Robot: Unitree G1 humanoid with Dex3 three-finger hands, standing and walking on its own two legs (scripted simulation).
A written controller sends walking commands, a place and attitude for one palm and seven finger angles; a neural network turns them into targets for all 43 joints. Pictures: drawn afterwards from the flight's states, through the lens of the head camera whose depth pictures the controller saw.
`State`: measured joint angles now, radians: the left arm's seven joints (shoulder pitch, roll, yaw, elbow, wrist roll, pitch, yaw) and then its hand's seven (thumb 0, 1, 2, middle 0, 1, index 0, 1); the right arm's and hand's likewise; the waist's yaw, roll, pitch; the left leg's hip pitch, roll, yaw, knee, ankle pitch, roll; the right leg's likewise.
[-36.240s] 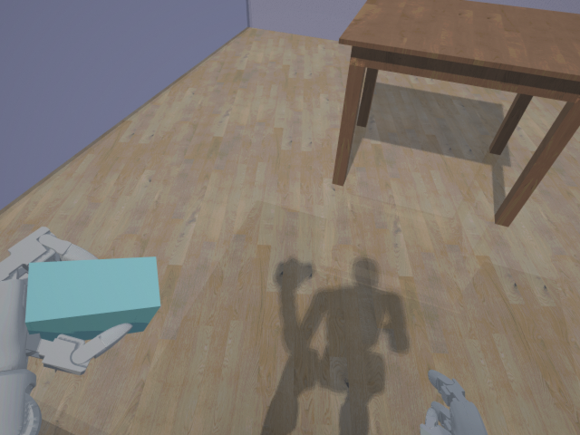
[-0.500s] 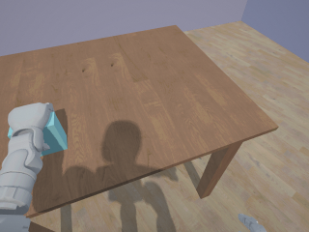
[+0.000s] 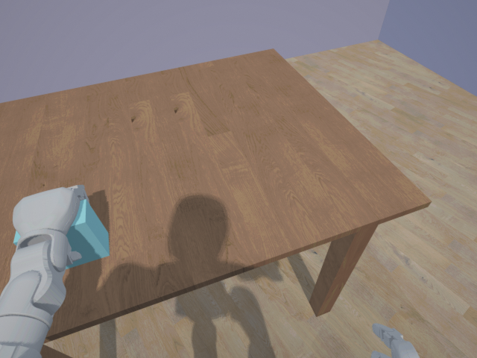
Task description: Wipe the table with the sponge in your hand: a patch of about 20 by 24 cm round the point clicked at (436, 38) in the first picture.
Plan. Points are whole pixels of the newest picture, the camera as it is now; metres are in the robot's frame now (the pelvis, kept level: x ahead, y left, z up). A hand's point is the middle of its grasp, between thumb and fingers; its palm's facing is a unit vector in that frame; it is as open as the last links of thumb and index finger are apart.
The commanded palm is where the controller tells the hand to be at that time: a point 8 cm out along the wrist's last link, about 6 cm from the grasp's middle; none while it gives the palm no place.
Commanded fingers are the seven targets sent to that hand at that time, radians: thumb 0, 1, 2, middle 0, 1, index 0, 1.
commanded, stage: wipe back along the first lane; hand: left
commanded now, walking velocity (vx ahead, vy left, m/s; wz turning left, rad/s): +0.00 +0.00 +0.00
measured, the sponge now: (71, 242) +0.29 +0.34 +0.03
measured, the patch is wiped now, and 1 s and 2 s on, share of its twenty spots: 0.95 0.95 0.95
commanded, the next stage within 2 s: lift the sponge slowly off the table in 0.60 s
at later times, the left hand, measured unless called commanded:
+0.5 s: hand (65, 261) +0.24 +0.31 +0.07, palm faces -0.01 -0.03 -1.00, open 9.7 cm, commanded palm +0.20 +0.30 +0.10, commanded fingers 0.00 0.10 1.30 -1.20 -1.60 -1.20 -1.60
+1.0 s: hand (62, 277) +0.21 +0.29 +0.07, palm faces -0.01 -0.05 -1.00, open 9.7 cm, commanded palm +0.18 +0.29 +0.12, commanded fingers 0.00 0.10 1.30 -1.20 -1.60 -1.20 -1.60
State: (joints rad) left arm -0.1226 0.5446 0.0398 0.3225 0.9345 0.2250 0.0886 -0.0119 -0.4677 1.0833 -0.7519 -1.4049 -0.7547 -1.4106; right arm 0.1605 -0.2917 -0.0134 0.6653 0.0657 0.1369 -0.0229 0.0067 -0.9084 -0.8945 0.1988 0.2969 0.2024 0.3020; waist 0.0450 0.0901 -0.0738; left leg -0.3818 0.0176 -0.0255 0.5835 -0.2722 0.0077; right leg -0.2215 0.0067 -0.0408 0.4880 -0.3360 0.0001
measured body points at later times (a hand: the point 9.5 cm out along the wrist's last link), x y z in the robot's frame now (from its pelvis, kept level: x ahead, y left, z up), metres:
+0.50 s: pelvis +0.00 -0.01 +0.00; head -0.01 -0.04 +0.45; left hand +0.23 +0.30 +0.12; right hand +0.21 -0.24 -0.09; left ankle +0.02 +0.11 -0.73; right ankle -0.06 -0.12 -0.73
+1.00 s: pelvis -0.01 -0.01 +0.00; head -0.02 -0.05 +0.45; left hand +0.21 +0.29 +0.12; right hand +0.20 -0.24 -0.09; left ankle +0.02 +0.11 -0.73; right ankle -0.06 -0.12 -0.73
